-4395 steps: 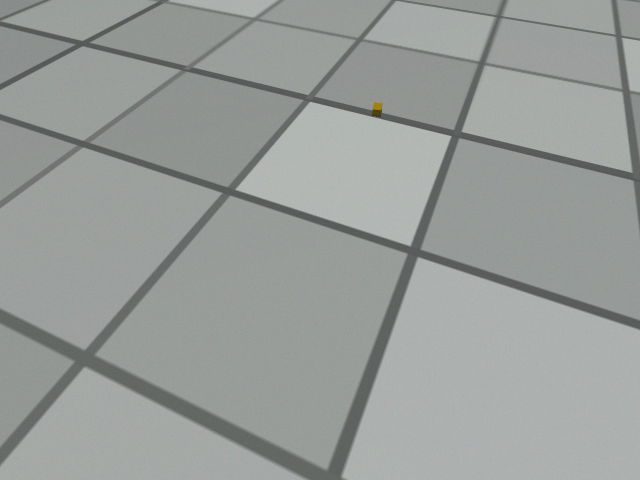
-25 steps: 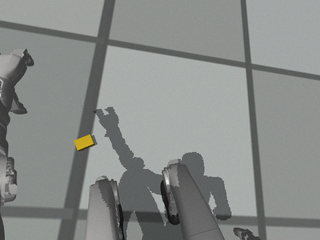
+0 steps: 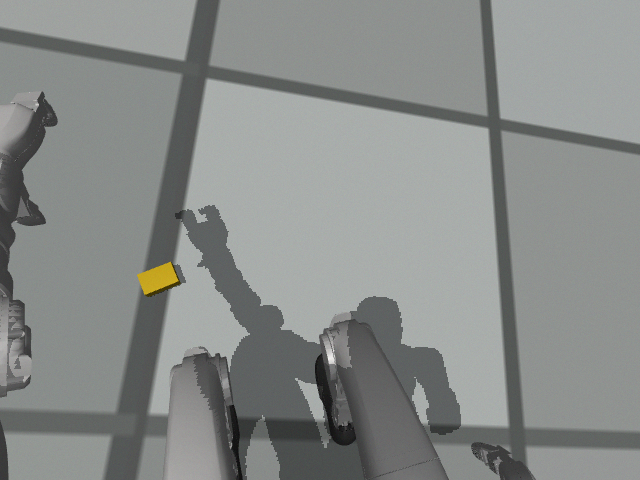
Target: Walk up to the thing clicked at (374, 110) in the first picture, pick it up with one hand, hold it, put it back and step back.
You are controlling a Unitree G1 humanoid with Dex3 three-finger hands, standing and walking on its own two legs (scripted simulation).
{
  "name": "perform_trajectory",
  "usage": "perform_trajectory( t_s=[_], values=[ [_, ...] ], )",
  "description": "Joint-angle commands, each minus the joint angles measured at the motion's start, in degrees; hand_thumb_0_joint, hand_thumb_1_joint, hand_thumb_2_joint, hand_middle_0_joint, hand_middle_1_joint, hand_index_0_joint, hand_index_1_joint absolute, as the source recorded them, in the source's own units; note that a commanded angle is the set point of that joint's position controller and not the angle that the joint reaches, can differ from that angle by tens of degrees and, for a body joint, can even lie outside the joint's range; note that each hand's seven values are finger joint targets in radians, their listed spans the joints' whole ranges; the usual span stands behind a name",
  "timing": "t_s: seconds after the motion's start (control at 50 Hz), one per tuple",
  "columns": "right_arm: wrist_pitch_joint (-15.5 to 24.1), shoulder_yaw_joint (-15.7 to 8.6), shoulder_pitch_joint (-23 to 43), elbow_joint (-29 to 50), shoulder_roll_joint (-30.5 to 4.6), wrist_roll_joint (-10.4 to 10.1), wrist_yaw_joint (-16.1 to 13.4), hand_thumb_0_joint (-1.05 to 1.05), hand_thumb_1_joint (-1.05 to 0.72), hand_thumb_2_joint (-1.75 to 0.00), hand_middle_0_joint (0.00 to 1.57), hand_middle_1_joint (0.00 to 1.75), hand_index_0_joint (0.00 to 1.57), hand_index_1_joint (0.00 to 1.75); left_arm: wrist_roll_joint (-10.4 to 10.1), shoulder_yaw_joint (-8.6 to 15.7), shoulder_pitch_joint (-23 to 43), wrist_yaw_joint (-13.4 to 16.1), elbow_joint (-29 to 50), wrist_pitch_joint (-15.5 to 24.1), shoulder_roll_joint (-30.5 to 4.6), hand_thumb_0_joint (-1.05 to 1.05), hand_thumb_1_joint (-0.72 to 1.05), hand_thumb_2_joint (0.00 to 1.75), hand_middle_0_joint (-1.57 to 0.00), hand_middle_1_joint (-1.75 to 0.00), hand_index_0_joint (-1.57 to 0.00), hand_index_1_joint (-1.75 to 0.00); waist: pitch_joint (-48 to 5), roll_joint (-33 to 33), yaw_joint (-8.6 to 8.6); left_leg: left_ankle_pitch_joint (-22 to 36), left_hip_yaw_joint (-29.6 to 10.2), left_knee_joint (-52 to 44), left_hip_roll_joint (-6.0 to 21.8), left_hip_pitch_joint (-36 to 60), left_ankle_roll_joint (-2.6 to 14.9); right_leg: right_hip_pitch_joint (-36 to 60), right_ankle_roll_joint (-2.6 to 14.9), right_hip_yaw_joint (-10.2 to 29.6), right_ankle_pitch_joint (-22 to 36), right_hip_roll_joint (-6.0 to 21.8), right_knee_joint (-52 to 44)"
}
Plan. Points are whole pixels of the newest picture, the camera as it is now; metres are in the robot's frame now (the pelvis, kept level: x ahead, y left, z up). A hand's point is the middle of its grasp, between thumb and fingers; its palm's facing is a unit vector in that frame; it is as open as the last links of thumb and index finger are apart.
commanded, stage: go down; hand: left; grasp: from above
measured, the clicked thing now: (159, 279) +0.45 +0.22 -0.53
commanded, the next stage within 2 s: withdraw in 0.02 s
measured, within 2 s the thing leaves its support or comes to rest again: neither
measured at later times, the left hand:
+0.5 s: hand (21, 171) +0.51 +0.28 -0.08, palm faces -0.43 -0.05 -0.90, open 13.5 cm
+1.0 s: hand (13, 180) +0.50 +0.29 -0.07, palm faces -0.42 -0.02 -0.91, open 13.2 cm
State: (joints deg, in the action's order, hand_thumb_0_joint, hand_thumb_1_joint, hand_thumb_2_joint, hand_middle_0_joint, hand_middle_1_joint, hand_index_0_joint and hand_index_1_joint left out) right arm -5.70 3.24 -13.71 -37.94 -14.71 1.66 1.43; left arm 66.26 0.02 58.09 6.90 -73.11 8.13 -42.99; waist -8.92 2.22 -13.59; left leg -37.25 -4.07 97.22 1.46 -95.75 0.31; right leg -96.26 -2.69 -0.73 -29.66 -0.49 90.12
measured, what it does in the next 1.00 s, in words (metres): stands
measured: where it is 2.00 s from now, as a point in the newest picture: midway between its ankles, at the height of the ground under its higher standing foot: (284, 437)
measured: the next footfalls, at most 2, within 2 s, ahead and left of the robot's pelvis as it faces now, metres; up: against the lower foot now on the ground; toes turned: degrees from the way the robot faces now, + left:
none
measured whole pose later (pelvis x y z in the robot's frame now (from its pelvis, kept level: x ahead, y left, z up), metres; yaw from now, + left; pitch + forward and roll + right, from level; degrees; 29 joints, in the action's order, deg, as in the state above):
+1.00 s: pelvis +0.00 +0.00 +0.00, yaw +0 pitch +34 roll -6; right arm -5.3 2.7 -12.8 -38.0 -14.5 1.2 1.4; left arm 65.5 -0.9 56.0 6.7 -71.1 8.3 -41.9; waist -9.0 2.2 -12.6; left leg -37.0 -4.3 96.6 1.2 -94.1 0.3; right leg -94.3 -2.6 -1.0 -29.5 -0.3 89.3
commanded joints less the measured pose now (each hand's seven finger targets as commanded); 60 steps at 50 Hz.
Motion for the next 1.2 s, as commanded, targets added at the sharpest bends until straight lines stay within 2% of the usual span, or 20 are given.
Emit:
perform_trajectory(
  t_s=[0.0, 0.14, 0.16, 0.2, 0.22, 0.26, 0.28, 0.34, 0.4, 0.42, 0.46, 0.56, 0.58, 0.6, 0.64, 0.66, 0.68, 0.7, 0.9, 1.18],
  values=[
    [-0.1, -4.0, -12.3, 0.9, -11.6, 0.3, -0.6, 0.00, -0.89, -0.90, 0.20, 0.30, 0.20, 0.30, 0.5, 3.7, 23.7, 2.5, 9.1, -0.3, -17.8, 0.00, -0.44, 0.79, -0.19, -0.85, -0.17, -0.85, -37.4, 12.8, -0.34, 18.7, 2.0, -9.3, -0.8, 21.6, 1.18, 20.0, 4.91, -2.1, 12.1, -1.8, -6.1],
    [-0.9, -4.0, -12.9, 1.8, -12.3, 0.3, -0.3, 0.00, -0.91, -0.90, 0.20, 0.30, 0.20, 0.30, -0.7, 4.0, 24.6, -0.1, 10.5, -1.6, -18.4, 0.00, -0.42, 0.78, -0.23, -0.84, -0.24, -0.83, -38.4, 16.0, -0.86, 16.5, 1.0, -9.9, -0.5, 22.5, 0.53, 17.1, 5.09, -2.9, 9.1, -1.5, -4.7],
    [-1.0, -4.3, -13.0, 2.1, -12.3, 0.2, -0.3, 0.00, -0.91, -0.90, 0.20, 0.30, 0.20, 0.30, -0.8, 4.5, 25.9, -0.5, 14.2, -1.4, -19.2, 0.00, -0.48, 0.86, -0.16, -0.91, -0.16, -0.91, -42.1, 16.7, -0.17, 17.3, 1.0, -9.7, -0.5, 23.8, 0.52, 18.5, 5.15, -3.0, 9.7, -1.6, -4.3],
    [-1.2, -4.3, -13.3, 2.1, -12.3, 0.1, -0.5, 0.00, -0.91, -0.90, 0.20, 0.30, 0.20, 0.30, -1.1, 5.0, 26.5, -1.3, 14.9, -1.3, -20.3, 0.00, -0.44, 0.75, -0.24, -0.81, -0.25, -0.80, -43.5, 16.8, -0.35, 18.0, 0.8, -9.1, -0.4, 25.0, 0.57, 18.3, 5.11, -2.8, 10.3, -1.6, -4.1],
    [-1.1, -4.1, -13.3, 2.1, -12.4, 0.0, -0.5, 0.00, -0.91, -0.90, 0.20, 0.30, 0.20, 0.30, -1.7, 5.5, 25.3, -1.8, 14.7, -1.2, -20.5, 0.00, -0.50, 0.83, -0.16, -0.89, -0.17, -0.88, -43.0, 16.5, -0.35, 18.5, 0.3, -9.3, -0.5, 25.3, 0.47, 18.2, 5.03, -2.9, 10.5, -1.4, -3.9],
    [-1.2, -4.0, -13.4, 1.8, -12.1, 0.0, -0.7, 0.00, -0.91, -0.90, 0.20, 0.30, 0.20, 0.30, -1.8, 4.8, 24.4, -2.5, 14.8, -0.8, -19.4, 0.00, -0.38, 0.78, -0.25, -0.80, -0.26, -0.80, -40.7, 15.9, -0.53, 16.9, 0.4, -9.5, -0.5, 24.0, 0.62, 17.8, 5.03, -2.9, 9.5, -1.4, -4.5],
    [-1.1, -3.9, -13.3, 1.8, -11.9, 0.0, -0.8, 0.00, -0.91, -0.90, 0.20, 0.30, 0.20, 0.30, -1.8, 5.0, 23.9, -2.8, 15.1, -0.7, -19.5, 0.00, -0.46, 0.86, -0.17, -0.88, -0.18, -0.88, -39.5, 16.1, -0.37, 16.4, 0.0, -10.2, -0.5, 24.0, 0.48, 17.2, 5.10, -3.1, 9.0, -1.2, -4.6],
    [-1.1, -3.9, -13.1, 2.2, -11.7, -0.3, -1.1, 0.00, -0.89, -0.90, 0.20, 0.30, 0.20, 0.30, -1.9, 5.3, 23.8, -3.3, 17.4, 0.1, -20.5, 0.00, -0.31, 0.76, -0.20, -0.72, -0.19, -0.72, -40.8, 15.4, 0.23, 15.8, 1.0, -10.2, -0.7, 23.7, 0.79, 19.8, 5.05, -2.7, 9.2, -1.4, -5.5],
    [-1.0, -3.9, -12.6, 2.6, -11.4, -0.4, -1.0, 0.00, -0.91, -0.90, 0.20, 0.30, 0.20, 0.30, -2.9, 5.3, 18.4, -3.8, 17.1, 0.4, -19.0, 0.00, -0.32, 0.78, -0.28, -0.80, -0.27, -0.79, -39.8, 13.8, 1.27, 16.8, 0.9, -11.1, -0.8, 24.4, 0.82, 21.4, 5.03, -2.8, 9.9, -1.3, -6.3],
    [-1.0, -4.0, -12.6, 2.8, -11.3, -0.4, -1.2, 0.00, -0.91, -0.90, 0.20, 0.30, 0.20, 0.30, -3.2, 5.7, 18.3, -4.0, 17.7, 0.5, -19.5, 0.00, -0.40, 0.86, -0.20, -0.88, -0.19, -0.87, -40.1, 14.2, 1.43, 16.5, 1.0, -11.5, -0.7, 25.3, 0.84, 21.9, 5.00, -2.7, 9.5, -1.3, -6.9],
    [-0.8, -3.8, -12.2, 2.5, -10.7, -0.6, -1.1, 0.00, -0.91, -0.90, 0.20, 0.30, 0.20, 0.30, -3.9, 3.9, 15.0, -4.3, 15.1, 0.4, -15.5, 0.00, -0.32, 0.81, -0.26, -0.82, -0.26, -0.81, -35.7, 11.9, 0.71, 16.1, 0.9, -12.1, -0.6, 23.6, 0.95, 21.8, 4.96, -2.9, 9.6, -1.3, -7.7],
    [-0.3, -4.2, -11.9, 2.3, -10.7, -0.9, -1.3, 0.00, -0.90, -0.90, 0.20, 0.30, 0.20, 0.30, -4.3, 4.2, 16.3, -3.7, 19.9, 1.4, -16.2, 0.00, -0.30, 0.80, -0.19, -0.81, -0.18, -0.80, -36.4, 13.6, 1.57, 19.8, 0.3, -13.6, -0.2, 28.2, 0.57, 21.9, 5.33, -3.1, 11.1, -1.4, -8.4],
    [-0.3, -4.0, -11.6, 2.0, -10.6, -0.7, -1.2, 0.00, -0.91, -0.90, 0.20, 0.30, 0.20, 0.30, -4.3, 3.3, 13.0, -3.4, 16.3, 1.1, -14.1, 0.00, -0.30, 0.80, -0.27, -0.81, -0.26, -0.81, -33.1, 12.8, 1.18, 19.7, -0.1, -13.6, -0.1, 28.0, 0.55, 20.3, 5.35, -3.2, 10.6, -1.4, -8.5],
    [-0.1, -4.2, -11.7, 2.0, -10.4, -0.9, -1.3, 0.00, -0.91, -0.90, 0.20, 0.30, 0.20, 0.30, -4.5, 3.0, 15.9, -3.0, 19.7, 1.5, -13.7, 0.00, -0.38, 0.88, -0.19, -0.89, -0.18, -0.89, -34.0, 13.5, 1.05, 19.2, 0.2, -14.1, -0.1, 28.4, 0.58, 21.0, 5.43, -3.3, 10.5, -1.6, -9.0],
    [0.0, -4.3, -11.2, 1.6, -10.5, -0.9, -1.3, 0.00, -0.90, -0.90, 0.20, 0.30, 0.20, 0.30, -3.9, 3.0, 14.9, -1.9, 17.0, 1.5, -13.5, 0.00, -0.29, 0.79, -0.26, -0.82, -0.26, -0.81, -32.0, 12.6, 1.18, 18.0, -0.2, -14.8, 0.0, 28.4, 0.47, 20.3, 5.40, -3.3, 9.5, -1.5, -9.3],
    [0.1, -4.3, -10.9, 1.7, -10.4, -0.9, -1.3, 0.00, -0.90, -0.90, 0.20, 0.30, 0.20, 0.30, -3.8, 3.3, 15.2, -1.3, 17.0, 1.6, -14.3, 0.00, -0.21, 0.75, -0.19, -0.74, -0.18, -0.73, -31.9, 12.6, 1.22, 17.7, 0.3, -14.8, -0.1, 28.0, 0.58, 21.5, 5.32, -3.1, 9.6, -1.6, -9.8],
    [0.3, -4.2, -11.0, 1.6, -10.3, -0.9, -1.2, 0.00, -0.91, -0.90, 0.20, 0.30, 0.20, 0.30, -4.1, 2.5, 14.1, -1.1, 15.5, 1.4, -12.3, 0.00, -0.29, 0.80, -0.27, -0.81, -0.26, -0.80, -30.8, 12.1, 0.68, 17.2, 0.0, -15.2, -0.1, 27.5, 0.55, 20.9, 5.31, -3.1, 9.3, -1.4, -9.9],
    [0.4, -4.3, -10.9, 1.5, -10.2, -0.9, -1.2, 0.00, -0.91, -0.90, 0.20, 0.30, 0.20, 0.30, -3.7, 2.1, 15.8, -0.7, 16.9, 1.6, -12.4, 0.00, -0.37, 0.88, -0.19, -0.89, -0.18, -0.88, -31.7, 12.4, 0.66, 17.3, 0.5, -14.9, -0.2, 27.3, 0.68, 21.9, 5.30, -3.1, 9.7, -1.6, -10.0],
    [0.7, -4.6, -10.8, 0.4, -11.1, -0.6, -1.0, 0.00, -0.89, -0.90, 0.20, 0.30, 0.20, 0.30, -1.0, 1.7, 19.3, 2.3, 11.0, 0.4, -13.3, 0.00, -0.32, 0.83, -0.21, -0.82, -0.19, -0.82, -32.3, 13.2, 0.17, 18.3, 0.8, -13.6, -0.4, 26.8, 0.54, 19.5, 5.33, -2.8, 10.3, -1.7, -8.7],
    [-0.6, -4.3, -11.9, 1.8, -11.6, -0.4, -0.8, 0.00, -0.91, -0.90, 0.20, 0.30, 0.20, 0.30, -1.4, 3.9, 23.7, -0.5, 13.8, -1.3, -18.2, 0.00, -0.43, 0.87, -0.17, -0.89, -0.18, -0.89, -39.2, 15.4, 0.38, 16.0, 0.8, -12.9, -0.5, 25.4, 0.47, 21.2, 5.14, -2.8, 9.1, -1.7, -7.0]
  ],
)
